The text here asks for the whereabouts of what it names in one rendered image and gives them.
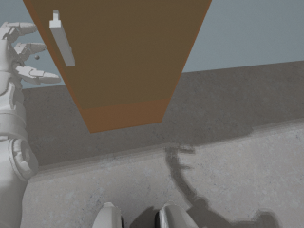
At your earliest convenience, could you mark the handle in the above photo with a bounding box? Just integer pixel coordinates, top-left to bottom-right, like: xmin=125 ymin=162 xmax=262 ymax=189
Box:
xmin=49 ymin=9 xmax=75 ymax=67

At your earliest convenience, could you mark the left robot upper arm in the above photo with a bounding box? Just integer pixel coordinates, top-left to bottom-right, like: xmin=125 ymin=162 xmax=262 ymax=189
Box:
xmin=0 ymin=138 xmax=39 ymax=228

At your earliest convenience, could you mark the left robot hand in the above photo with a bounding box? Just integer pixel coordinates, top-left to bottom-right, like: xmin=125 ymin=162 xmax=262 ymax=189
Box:
xmin=0 ymin=22 xmax=62 ymax=86

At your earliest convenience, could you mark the robot thigh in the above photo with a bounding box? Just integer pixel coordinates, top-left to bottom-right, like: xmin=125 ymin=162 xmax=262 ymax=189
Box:
xmin=159 ymin=205 xmax=199 ymax=228
xmin=92 ymin=206 xmax=122 ymax=228

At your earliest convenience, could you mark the robot left forearm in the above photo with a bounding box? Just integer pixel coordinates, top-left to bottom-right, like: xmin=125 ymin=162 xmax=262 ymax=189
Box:
xmin=0 ymin=71 xmax=29 ymax=143

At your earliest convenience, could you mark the left robot thigh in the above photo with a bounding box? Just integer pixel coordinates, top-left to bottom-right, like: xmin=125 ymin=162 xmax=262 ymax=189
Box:
xmin=92 ymin=206 xmax=122 ymax=228

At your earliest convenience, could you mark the cupboard door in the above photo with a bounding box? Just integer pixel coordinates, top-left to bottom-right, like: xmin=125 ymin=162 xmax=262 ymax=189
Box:
xmin=30 ymin=0 xmax=209 ymax=110

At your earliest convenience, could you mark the right robot thigh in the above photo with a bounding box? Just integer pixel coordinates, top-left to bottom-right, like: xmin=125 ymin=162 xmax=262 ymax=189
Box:
xmin=159 ymin=205 xmax=199 ymax=228

